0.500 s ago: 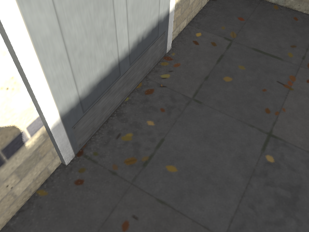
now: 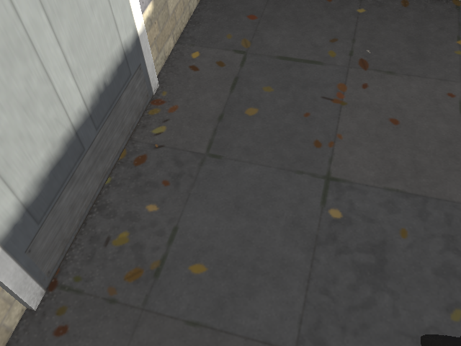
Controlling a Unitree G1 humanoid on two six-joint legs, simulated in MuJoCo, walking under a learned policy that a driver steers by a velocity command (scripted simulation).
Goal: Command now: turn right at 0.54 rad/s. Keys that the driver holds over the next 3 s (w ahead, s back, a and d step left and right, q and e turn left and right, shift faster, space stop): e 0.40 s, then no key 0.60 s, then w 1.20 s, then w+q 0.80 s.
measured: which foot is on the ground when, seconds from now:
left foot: up 0.00-0.14, down 0.16-0.58, up 0.60-0.90, down 0.92-1.00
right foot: down 0.00-0.16, up 0.18-0.56, down 0.58-1.00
